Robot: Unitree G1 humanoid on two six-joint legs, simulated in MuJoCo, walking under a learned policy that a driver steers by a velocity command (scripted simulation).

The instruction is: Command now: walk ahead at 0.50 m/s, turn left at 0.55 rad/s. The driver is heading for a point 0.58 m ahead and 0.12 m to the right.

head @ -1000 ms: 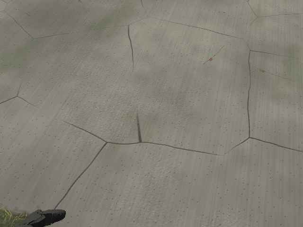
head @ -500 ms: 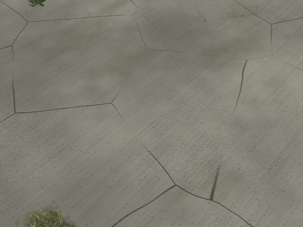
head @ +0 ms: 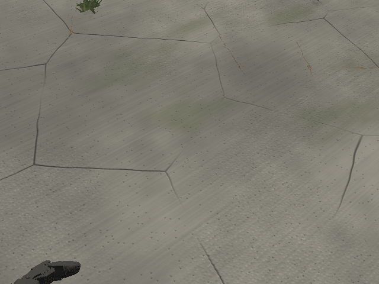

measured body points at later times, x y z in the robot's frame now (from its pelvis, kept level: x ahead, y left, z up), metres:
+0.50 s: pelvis +0.27 -0.04 +0.00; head +0.30 -0.04 +0.45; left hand +0.24 +0.24 -0.12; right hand +0.50 -0.25 -0.09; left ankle +0.41 +0.14 -0.69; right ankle +0.23 -0.15 -0.75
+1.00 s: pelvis +0.48 +0.03 +0.00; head +0.51 +0.03 +0.45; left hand +0.65 +0.29 -0.11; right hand +0.57 -0.24 -0.12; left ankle +0.47 +0.13 -0.75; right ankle +0.58 -0.11 -0.72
